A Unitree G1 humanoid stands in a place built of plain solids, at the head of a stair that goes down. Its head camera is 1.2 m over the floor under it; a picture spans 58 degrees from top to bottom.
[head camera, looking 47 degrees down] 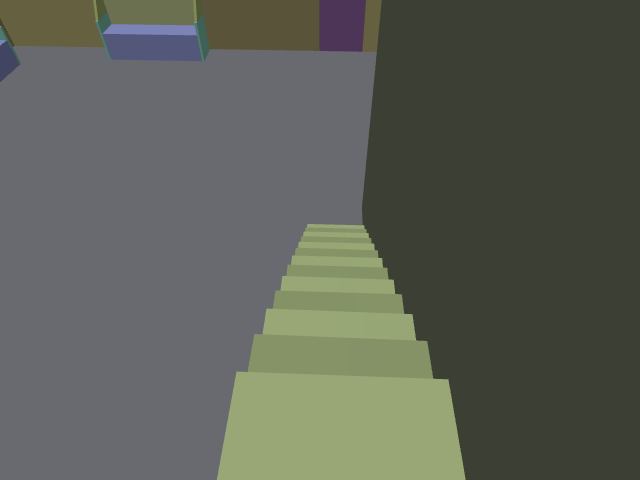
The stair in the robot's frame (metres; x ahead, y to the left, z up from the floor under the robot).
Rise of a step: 0.18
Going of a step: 0.23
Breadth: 0.72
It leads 2 degrees to the right of straight ahead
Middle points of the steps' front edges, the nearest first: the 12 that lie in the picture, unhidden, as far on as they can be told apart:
0.57 -0.11 0.00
0.80 -0.12 -0.18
1.03 -0.13 -0.36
1.26 -0.14 -0.53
1.49 -0.15 -0.71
1.72 -0.16 -0.89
1.95 -0.17 -1.07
2.18 -0.18 -1.24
2.41 -0.18 -1.42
2.64 -0.19 -1.60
2.87 -0.20 -1.78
3.10 -0.21 -1.95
